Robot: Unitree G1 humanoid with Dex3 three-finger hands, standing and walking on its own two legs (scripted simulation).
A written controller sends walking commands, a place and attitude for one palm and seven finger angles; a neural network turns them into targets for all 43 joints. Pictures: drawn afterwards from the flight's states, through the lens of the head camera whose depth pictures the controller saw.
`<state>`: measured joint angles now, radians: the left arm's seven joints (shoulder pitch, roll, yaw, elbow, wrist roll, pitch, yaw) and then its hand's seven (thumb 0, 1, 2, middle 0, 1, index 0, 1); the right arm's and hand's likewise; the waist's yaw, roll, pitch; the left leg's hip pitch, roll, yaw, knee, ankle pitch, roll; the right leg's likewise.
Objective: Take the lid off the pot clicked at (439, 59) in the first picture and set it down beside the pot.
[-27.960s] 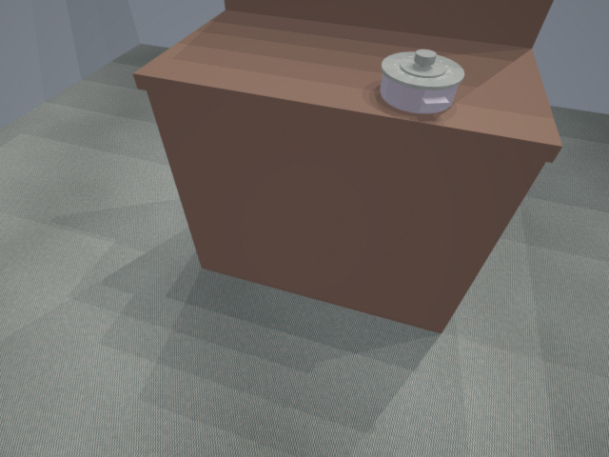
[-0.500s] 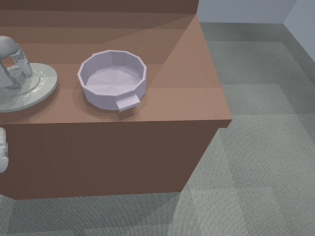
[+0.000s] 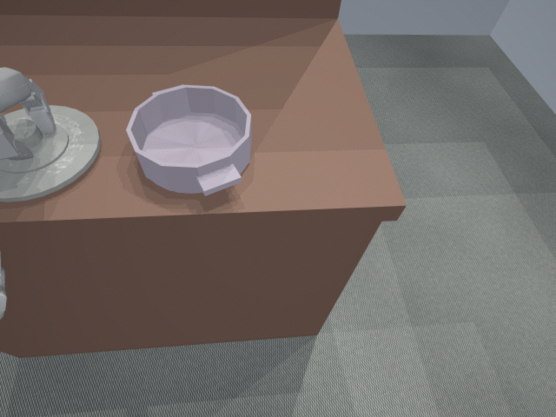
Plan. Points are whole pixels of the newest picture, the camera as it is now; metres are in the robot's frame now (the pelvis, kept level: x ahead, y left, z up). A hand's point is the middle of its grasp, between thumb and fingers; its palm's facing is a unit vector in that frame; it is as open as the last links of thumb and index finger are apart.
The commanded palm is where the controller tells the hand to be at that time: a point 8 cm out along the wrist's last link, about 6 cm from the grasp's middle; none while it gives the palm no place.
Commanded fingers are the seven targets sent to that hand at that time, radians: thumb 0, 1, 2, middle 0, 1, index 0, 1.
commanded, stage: open the fingers wide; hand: left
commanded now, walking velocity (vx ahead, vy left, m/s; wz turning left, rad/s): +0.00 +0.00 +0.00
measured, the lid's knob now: (21, 134) +0.48 +0.34 +0.12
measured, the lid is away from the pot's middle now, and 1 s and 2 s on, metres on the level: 0.23 0.24 0.24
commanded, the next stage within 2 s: raise the empty hand in 0.94 s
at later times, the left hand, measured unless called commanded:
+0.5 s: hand out of the picture +0.45 +0.35 +0.15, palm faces -0.37 -0.12 -0.92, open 8.3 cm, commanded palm +0.47 +0.34 +0.21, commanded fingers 0.00 -0.00 0.89 -0.54 -0.68 -0.53 -0.68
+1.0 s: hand out of the picture +0.46 +0.35 +0.14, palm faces -0.36 -0.12 -0.93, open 10.9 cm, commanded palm +0.47 +0.34 +0.21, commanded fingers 0.00 -0.15 0.93 -0.50 -0.57 -0.50 -0.57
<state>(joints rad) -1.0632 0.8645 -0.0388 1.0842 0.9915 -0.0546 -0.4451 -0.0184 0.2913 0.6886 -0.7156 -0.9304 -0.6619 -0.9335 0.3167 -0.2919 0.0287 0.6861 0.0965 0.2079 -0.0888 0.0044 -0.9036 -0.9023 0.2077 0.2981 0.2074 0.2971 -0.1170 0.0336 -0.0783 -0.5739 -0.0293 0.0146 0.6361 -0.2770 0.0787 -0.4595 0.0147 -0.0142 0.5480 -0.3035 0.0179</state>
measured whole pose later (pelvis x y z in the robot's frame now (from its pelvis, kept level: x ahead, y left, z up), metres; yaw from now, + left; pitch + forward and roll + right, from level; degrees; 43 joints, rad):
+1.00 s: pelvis +0.00 +0.02 +0.00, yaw +0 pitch +13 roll -4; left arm -1.07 0.89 -0.03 1.05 0.98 -0.09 -0.46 0.00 -0.12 0.91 -0.51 -0.59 -0.51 -0.59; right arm 0.30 -0.28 0.03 0.65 0.10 0.25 -0.08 0.00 -0.90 -0.90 0.21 0.30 0.21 0.30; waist -0.12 0.03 -0.08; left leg -0.61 -0.03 0.02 0.68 -0.30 0.10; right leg -0.48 0.01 -0.01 0.56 -0.31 0.02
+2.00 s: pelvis +0.01 +0.01 +0.01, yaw +1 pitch +12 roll -3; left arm -1.33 0.89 -0.15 1.08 1.01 0.06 -0.52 0.00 -0.14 0.93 -0.52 -0.56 -0.52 -0.57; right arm 0.30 -0.29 0.04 0.68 0.10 0.20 -0.06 0.00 -0.90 -0.90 0.21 0.30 0.21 0.30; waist -0.11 0.03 -0.08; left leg -0.53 -0.06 0.00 0.57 -0.25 0.10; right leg -0.40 -0.01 -0.02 0.48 -0.28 0.01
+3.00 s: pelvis +0.01 -0.02 +0.01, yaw +2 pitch +5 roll -1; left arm -0.91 0.85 0.15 0.66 0.51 0.08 -0.39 0.00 -0.14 0.93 -0.53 -0.56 -0.53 -0.57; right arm 0.21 -0.29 0.03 0.54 0.11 0.20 -0.04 0.01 -0.91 -0.90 0.20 0.30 0.20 0.30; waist -0.01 0.06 -0.02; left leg -0.37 -0.04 -0.01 0.53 -0.25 0.05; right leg -0.26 0.01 -0.03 0.47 -0.30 -0.01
